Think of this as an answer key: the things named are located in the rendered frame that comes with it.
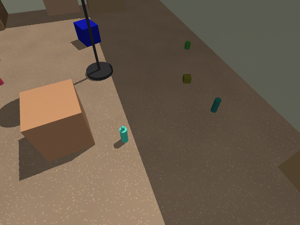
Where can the floor lamp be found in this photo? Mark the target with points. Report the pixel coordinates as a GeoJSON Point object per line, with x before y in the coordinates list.
{"type": "Point", "coordinates": [98, 70]}

